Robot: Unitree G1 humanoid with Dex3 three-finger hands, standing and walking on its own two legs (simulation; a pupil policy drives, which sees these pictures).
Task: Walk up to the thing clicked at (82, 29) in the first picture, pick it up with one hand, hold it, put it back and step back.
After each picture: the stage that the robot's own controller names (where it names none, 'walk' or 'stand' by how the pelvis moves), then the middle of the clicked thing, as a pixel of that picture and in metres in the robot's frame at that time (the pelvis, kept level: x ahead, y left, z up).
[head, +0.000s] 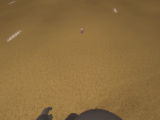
stand; (81, 31) +2.27 +0.36 -0.72
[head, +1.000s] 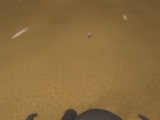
walk; (89, 35) +2.13 +0.12 -0.70
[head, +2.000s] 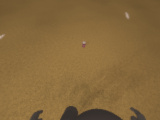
walk; (83, 44) +1.46 +0.19 -0.71
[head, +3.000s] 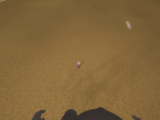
walk; (78, 64) +0.95 +0.20 -0.71
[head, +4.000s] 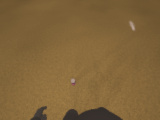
walk; (73, 82) +0.57 +0.25 -0.70
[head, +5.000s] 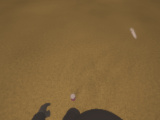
stand; (73, 97) +0.37 +0.20 -0.69
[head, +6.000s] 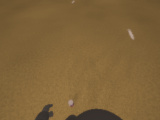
stand; (71, 103) +0.31 +0.23 -0.72
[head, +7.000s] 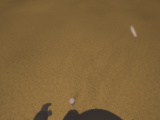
stand; (72, 101) +0.29 +0.20 -0.71
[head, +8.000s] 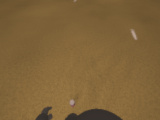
stand; (72, 103) +0.30 +0.21 -0.73
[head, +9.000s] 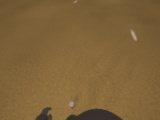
stand; (71, 105) +0.29 +0.22 -0.73
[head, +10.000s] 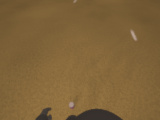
stand; (71, 105) +0.28 +0.21 -0.73
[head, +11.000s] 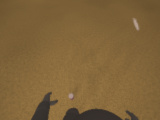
go down; (71, 96) +0.30 +0.21 -0.71
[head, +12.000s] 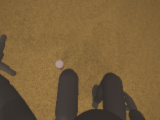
go down; (60, 65) +0.37 +0.24 -0.29
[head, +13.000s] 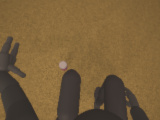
close in; (63, 66) +0.37 +0.23 -0.30
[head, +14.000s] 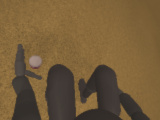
close in; (35, 62) +0.36 +0.27 -0.22
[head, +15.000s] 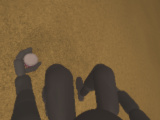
close; (30, 61) +0.36 +0.27 -0.22
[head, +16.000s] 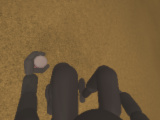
lift; (39, 63) +0.33 +0.25 -0.20
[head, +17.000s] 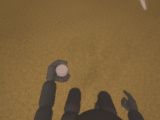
lift; (63, 73) +0.31 +0.19 +0.00
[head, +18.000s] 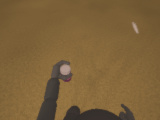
hold; (66, 73) +0.32 +0.18 +0.02
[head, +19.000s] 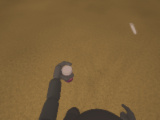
hold; (67, 74) +0.33 +0.17 +0.01
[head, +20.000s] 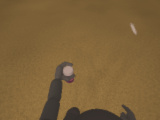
hold; (68, 74) +0.33 +0.17 +0.01
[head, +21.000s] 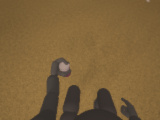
crouch; (65, 69) +0.36 +0.19 -0.07
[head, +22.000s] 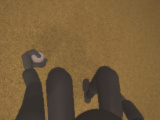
lower; (39, 60) +0.38 +0.26 -0.20
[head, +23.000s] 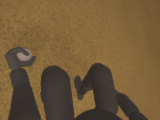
lower; (25, 57) +0.38 +0.28 -0.22
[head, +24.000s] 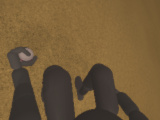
lower; (26, 57) +0.38 +0.28 -0.22
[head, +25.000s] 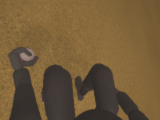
lower; (27, 57) +0.38 +0.28 -0.22
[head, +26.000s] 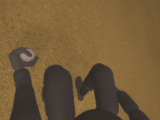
rest; (28, 58) +0.38 +0.28 -0.22
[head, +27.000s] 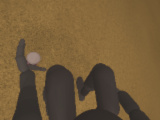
withdraw; (32, 59) +0.37 +0.26 -0.22
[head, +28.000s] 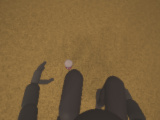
walk; (68, 64) +0.39 +0.21 -0.30
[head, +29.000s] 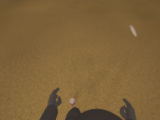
stand; (72, 101) +0.31 +0.18 -0.65
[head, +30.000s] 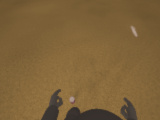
stand; (72, 100) +0.33 +0.20 -0.67
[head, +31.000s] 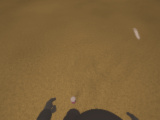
stand; (73, 100) +0.33 +0.19 -0.69
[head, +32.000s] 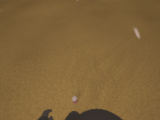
walk; (74, 99) +0.34 +0.19 -0.72
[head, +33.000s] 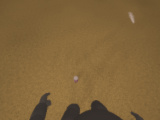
walk; (75, 79) +0.52 +0.16 -0.71
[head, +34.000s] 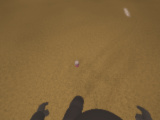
walk; (76, 64) +0.83 +0.28 -0.69
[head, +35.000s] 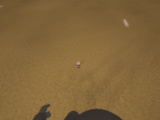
stand; (78, 64) +0.96 +0.23 -0.71
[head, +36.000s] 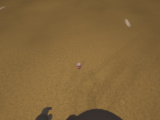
stand; (79, 65) +0.95 +0.23 -0.73
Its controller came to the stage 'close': yes
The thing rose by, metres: 0.73
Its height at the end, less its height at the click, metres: +0.00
